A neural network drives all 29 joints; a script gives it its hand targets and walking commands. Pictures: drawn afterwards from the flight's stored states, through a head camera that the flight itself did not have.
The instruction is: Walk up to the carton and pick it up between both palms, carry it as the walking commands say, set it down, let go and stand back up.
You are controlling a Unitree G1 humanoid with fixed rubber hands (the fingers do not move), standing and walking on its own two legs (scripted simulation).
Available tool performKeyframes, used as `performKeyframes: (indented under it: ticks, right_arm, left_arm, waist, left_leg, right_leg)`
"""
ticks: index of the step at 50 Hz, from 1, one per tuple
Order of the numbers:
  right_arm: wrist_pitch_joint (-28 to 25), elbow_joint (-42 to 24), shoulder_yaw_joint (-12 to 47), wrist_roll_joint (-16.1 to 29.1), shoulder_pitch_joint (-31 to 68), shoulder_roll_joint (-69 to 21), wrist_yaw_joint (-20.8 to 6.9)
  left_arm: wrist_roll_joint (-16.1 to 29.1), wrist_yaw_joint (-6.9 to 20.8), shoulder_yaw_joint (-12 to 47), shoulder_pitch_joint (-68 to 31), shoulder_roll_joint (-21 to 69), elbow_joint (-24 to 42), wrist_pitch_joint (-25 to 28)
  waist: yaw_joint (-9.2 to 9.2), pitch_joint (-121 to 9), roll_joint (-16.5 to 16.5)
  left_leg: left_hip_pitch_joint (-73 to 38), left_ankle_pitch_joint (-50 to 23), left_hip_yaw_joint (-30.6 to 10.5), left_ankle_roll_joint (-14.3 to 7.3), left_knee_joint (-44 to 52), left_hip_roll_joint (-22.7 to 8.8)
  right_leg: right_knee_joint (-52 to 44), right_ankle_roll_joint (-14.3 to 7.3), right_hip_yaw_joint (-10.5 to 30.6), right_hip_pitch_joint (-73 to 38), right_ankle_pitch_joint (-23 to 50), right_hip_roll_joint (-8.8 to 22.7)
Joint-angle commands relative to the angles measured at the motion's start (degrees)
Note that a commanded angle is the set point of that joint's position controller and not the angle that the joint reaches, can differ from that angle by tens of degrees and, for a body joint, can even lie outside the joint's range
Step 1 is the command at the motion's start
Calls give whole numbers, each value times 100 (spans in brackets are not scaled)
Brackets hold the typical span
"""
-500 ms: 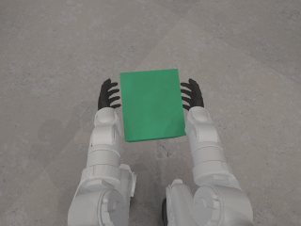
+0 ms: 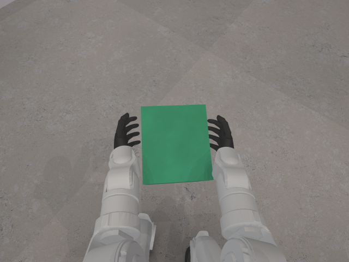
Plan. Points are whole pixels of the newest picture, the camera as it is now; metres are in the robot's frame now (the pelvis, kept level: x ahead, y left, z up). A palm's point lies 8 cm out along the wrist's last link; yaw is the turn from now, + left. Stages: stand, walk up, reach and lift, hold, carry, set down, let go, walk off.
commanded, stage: reach and lift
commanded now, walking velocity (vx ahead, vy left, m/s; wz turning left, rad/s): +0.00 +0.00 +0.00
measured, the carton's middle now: (173, 149) +0.41 +0.04 -0.11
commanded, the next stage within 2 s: none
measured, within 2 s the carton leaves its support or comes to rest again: neither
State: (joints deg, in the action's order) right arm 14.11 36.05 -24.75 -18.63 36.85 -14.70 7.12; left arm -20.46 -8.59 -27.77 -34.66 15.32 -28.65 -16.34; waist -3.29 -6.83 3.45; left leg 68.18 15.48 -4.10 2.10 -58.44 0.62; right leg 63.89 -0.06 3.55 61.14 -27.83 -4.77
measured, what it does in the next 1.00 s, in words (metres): rises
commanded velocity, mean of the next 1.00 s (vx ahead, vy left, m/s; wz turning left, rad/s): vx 0.00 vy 0.00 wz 0.00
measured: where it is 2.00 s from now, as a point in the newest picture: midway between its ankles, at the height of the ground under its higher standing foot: outside the picture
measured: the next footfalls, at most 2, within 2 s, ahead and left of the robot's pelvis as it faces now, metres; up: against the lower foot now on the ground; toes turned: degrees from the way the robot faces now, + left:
none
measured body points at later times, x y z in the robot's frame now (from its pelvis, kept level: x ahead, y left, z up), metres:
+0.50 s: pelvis +0.01 +0.00 +0.06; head +0.11 +0.03 +0.50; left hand +0.37 +0.16 +0.03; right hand +0.39 -0.08 +0.04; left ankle +0.11 +0.13 -0.65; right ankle +0.01 -0.12 -0.65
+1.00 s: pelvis +0.03 +0.00 +0.09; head +0.04 +0.01 +0.54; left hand +0.36 +0.16 +0.11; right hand +0.38 -0.09 +0.11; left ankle +0.11 +0.13 -0.65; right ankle +0.02 -0.12 -0.65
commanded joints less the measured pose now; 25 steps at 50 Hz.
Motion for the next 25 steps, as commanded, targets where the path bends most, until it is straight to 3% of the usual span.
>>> performKeyframes:
  ticks: [1,25]
  right_arm:
    - [-125,502,3132,622,3266,-5517,-1583]
    - [162,276,2991,444,2658,-5511,-1777]
  left_arm:
    - [702,1690,3441,-2806,5584,-976,-29]
    - [749,1736,3392,-2051,5726,-828,-296]
  waist:
    - [-125,-3837,-228]
    - [-72,-2691,-399]
  left_leg:
    - [-4045,-1376,239,-63,439,685]
    - [-6217,-1881,101,-139,2160,439]
  right_leg:
    - [-1290,107,87,-635,1340,-493]
    - [-3044,-90,140,-2381,1651,-276]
